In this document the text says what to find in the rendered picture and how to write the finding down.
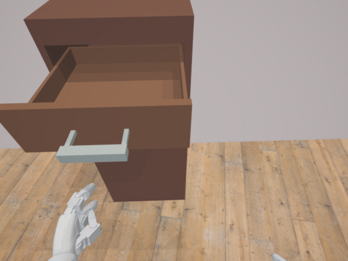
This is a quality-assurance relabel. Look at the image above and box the drawer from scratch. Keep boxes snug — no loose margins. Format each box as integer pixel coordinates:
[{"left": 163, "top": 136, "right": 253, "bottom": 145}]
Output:
[{"left": 0, "top": 44, "right": 192, "bottom": 153}]

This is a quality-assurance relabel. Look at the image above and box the robot left hand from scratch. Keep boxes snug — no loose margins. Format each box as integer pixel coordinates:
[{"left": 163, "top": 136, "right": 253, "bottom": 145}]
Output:
[{"left": 52, "top": 183, "right": 102, "bottom": 258}]

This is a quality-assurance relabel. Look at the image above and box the handle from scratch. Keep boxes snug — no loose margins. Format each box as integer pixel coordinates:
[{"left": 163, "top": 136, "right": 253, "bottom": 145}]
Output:
[{"left": 56, "top": 129, "right": 130, "bottom": 163}]

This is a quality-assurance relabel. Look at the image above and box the cabinet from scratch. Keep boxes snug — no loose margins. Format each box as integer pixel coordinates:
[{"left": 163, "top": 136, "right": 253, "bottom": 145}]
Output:
[{"left": 23, "top": 0, "right": 194, "bottom": 202}]

